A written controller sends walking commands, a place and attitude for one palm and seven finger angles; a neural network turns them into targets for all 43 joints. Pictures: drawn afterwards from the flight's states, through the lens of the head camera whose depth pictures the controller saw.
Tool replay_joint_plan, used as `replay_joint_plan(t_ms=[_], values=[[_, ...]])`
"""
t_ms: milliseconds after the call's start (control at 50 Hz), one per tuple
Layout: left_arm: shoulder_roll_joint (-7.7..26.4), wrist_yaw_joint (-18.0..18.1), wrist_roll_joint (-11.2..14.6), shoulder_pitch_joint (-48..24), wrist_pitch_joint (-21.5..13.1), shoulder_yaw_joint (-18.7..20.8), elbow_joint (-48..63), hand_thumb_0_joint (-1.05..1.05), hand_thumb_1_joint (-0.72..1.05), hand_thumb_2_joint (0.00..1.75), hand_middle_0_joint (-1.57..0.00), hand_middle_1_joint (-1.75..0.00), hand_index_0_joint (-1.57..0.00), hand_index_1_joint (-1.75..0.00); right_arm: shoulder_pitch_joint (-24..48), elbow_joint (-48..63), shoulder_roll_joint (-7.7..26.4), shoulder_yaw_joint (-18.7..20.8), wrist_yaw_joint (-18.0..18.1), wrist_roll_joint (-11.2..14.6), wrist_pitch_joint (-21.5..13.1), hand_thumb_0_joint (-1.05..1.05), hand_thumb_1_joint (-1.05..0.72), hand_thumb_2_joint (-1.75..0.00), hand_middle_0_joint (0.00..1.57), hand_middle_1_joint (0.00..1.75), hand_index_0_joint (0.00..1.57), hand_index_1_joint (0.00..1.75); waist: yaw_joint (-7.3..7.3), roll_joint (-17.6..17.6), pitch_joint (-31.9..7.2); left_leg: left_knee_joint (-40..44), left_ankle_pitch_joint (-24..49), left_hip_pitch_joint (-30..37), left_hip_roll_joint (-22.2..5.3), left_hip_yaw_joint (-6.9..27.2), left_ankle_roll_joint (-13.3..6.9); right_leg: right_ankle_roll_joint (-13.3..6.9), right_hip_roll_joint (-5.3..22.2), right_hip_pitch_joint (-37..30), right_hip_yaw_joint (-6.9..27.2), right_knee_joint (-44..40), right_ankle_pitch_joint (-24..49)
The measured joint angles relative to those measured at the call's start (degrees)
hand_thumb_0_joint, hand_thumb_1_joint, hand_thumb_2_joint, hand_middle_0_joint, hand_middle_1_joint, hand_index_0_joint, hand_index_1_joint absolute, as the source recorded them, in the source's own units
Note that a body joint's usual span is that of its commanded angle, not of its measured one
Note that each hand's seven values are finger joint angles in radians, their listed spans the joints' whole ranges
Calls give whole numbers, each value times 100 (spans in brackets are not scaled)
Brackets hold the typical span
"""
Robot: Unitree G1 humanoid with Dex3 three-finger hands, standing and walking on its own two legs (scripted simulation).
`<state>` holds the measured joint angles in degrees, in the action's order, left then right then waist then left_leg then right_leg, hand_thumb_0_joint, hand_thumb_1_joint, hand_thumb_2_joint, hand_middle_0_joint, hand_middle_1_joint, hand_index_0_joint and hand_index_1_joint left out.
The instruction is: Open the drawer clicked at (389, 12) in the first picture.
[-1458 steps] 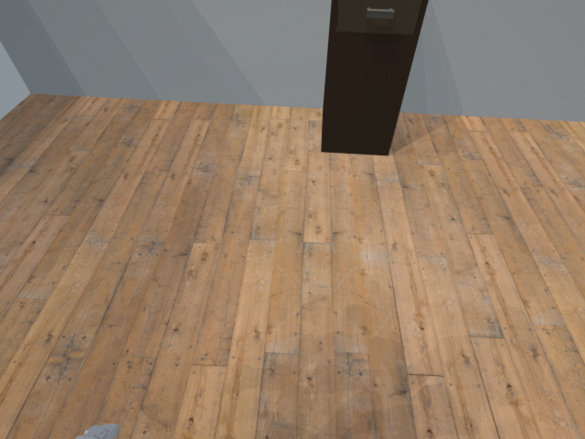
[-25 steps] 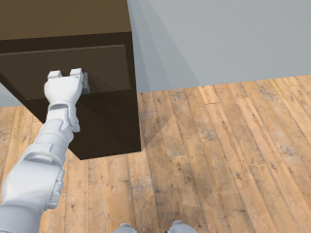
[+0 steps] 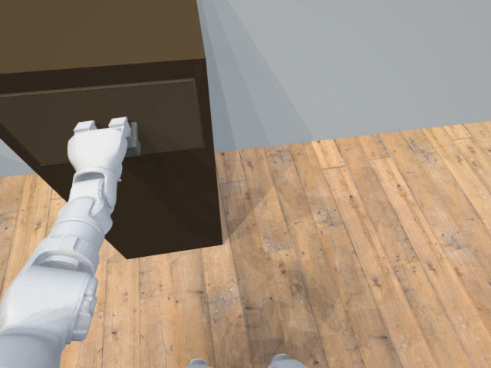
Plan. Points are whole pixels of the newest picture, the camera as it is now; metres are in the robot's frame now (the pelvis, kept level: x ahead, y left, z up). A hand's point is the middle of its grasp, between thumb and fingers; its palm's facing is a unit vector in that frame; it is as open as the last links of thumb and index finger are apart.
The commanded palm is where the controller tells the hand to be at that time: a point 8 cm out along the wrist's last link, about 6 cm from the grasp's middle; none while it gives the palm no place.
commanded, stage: close the thumb around the handle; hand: left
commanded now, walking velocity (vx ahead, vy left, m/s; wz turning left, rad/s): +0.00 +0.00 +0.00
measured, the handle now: (108, 139) +0.52 +0.23 +0.02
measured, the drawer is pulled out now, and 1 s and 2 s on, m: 0.00 0.02 0.10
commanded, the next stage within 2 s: pull the drawer open in 0.18 s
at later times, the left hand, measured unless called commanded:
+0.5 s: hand (111, 170) +0.46 +0.22 +0.00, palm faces -0.05 -0.04 -1.00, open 5.9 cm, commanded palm +0.42 +0.22 +0.05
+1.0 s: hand (110, 178) +0.45 +0.22 +0.00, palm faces -0.05 -0.02 -1.00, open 5.9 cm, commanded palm +0.43 +0.22 +0.05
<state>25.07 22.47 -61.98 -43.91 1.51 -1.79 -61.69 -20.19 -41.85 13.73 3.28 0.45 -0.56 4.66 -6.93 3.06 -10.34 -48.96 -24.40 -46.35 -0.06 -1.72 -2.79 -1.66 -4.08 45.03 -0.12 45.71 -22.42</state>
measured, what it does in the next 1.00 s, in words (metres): stands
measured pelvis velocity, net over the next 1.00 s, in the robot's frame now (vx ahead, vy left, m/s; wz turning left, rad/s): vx -0.01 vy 0.00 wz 0.01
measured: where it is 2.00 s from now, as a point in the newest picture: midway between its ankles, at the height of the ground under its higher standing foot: outside the picture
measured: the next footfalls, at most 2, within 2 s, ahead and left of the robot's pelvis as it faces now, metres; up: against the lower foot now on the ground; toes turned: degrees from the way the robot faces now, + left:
none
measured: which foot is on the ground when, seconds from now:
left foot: down 0.00-1.00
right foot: down 0.00-1.00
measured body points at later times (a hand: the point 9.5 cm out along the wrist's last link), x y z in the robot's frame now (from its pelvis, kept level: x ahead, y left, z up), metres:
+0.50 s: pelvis +0.00 +0.01 +0.00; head +0.10 +0.01 +0.44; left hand +0.46 +0.22 +0.05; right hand +0.01 -0.26 -0.13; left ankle -0.02 +0.09 -0.70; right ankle -0.02 -0.11 -0.70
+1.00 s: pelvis -0.01 +0.00 +0.00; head +0.08 +0.00 +0.44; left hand +0.44 +0.22 +0.05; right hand +0.04 -0.26 -0.13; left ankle -0.02 +0.09 -0.70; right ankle -0.02 -0.11 -0.70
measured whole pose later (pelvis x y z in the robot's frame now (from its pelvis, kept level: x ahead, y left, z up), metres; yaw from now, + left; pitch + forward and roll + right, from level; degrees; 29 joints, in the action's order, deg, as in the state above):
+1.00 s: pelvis -0.01 +0.00 +0.00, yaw +1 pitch +20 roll -2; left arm 22.5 23.9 -62.3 -42.6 2.5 -4.2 -61.4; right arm -17.3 -41.1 13.3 3.5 0.5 -0.5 4.3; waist -5.7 2.9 -10.0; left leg -49.0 -23.9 -45.2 0.6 -1.4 -3.0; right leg -1.5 -3.4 43.8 -0.5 46.1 -22.3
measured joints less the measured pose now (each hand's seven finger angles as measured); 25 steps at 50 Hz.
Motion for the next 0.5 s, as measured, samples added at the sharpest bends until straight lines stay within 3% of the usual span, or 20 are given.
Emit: replay_joint_plan(t_ms=[80, 360, 500], values=[[8, 11, -7, 23, -37, -9, 11, 0, 66, 79, -35, -132, -40, -133, 32, 13, 7, -7, -4, 6, 5, 1, -90, -90, 20, 30, 21, 30, 3, -8, 9, 10, 3, 24, 2, -11, -9, 9, 1, -23, 11, -13, 8], [-44, 92, -41, -83, 39, -63, -79, 0, 66, 79, -33, -135, -39, -135, 68, 35, 19, -23, 1, 6, 14, 1, -90, -90, 20, 30, 21, 30, -11, -25, 20, -28, 19, -35, 28, -23, -41, 42, 29, 33, 21, 24, 22], [-68, 0, 77, 350, 137, -41, 387, 1, 68, 77, -31, -135, -38, -135, -23, 107, -14, 43, -45, 21, 50, 1, -90, -90, 20, 30, 21, 30, 18, 4, -1, 76, 9, 130, -5, -108, -55, 61, -4, -105, 114, -89, 51]])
